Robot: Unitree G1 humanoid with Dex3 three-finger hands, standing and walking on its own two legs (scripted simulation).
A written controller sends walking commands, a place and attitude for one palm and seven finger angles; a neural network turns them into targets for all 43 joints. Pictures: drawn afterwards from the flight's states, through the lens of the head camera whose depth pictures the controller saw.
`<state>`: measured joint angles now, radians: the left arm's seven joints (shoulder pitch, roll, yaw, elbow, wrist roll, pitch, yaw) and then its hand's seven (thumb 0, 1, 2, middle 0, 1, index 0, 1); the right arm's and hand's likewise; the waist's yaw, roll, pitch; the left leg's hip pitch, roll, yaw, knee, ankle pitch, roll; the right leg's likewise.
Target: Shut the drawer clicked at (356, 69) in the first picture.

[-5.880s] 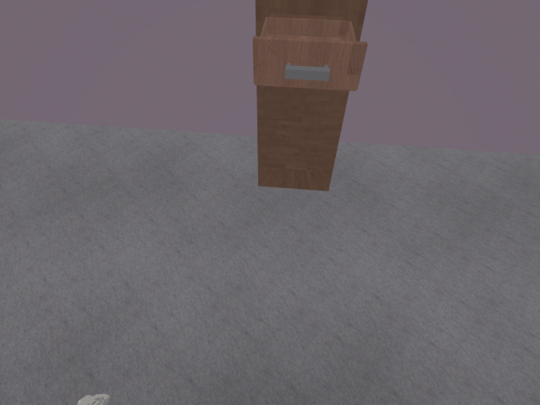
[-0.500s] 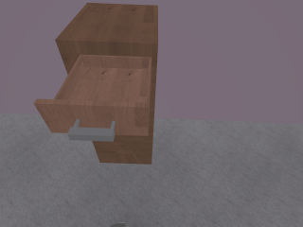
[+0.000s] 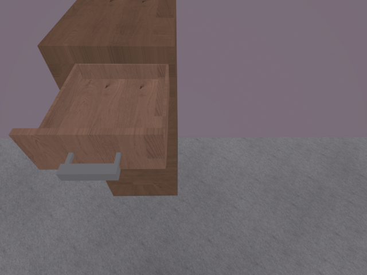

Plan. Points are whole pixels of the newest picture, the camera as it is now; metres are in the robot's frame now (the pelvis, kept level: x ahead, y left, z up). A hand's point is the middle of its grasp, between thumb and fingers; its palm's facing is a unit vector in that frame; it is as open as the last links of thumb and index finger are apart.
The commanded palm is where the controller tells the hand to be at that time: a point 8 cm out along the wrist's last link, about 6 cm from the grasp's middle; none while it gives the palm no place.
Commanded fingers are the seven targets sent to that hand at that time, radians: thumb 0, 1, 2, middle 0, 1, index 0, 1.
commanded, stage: come to a stop and stand still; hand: left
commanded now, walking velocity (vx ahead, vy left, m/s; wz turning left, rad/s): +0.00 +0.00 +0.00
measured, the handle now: (92, 164) +0.34 +0.24 +0.04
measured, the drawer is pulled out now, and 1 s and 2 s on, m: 0.28 0.28 0.28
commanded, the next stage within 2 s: look again from close up in 1.84 s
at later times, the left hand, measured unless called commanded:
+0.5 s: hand out of the picture -0.03 +0.10 -0.17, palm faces +0.10 -0.98 -0.19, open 7.2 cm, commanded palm none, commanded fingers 0.00 0.90 0.90 -0.20 -0.30 -0.20 -0.30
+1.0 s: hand out of the picture -0.09 +0.10 -0.17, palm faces +0.09 -0.99 -0.14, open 7.3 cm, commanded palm none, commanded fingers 0.00 0.90 0.90 -0.20 -0.30 -0.20 -0.30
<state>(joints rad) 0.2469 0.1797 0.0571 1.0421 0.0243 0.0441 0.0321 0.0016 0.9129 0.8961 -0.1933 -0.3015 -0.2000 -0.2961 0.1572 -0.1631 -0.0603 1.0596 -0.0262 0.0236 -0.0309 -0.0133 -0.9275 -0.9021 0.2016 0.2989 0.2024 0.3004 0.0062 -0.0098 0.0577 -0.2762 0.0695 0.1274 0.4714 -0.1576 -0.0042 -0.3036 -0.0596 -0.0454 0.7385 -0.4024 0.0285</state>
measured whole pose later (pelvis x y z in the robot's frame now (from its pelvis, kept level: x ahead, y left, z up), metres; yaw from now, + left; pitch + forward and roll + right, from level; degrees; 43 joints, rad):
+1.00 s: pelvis -0.06 -0.05 +0.01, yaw +1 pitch -1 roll +0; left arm 0.34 0.10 0.03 1.14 0.02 0.00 0.03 0.00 0.91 0.90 -0.20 -0.30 -0.20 -0.30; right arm 0.42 -0.08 -0.01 1.16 -0.02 0.01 -0.03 0.00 -0.91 -0.90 0.20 0.30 0.20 0.30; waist 0.01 -0.02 -0.01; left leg -0.17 0.02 0.05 0.42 -0.24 -0.01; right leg -0.25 0.02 -0.10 0.39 -0.13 -0.06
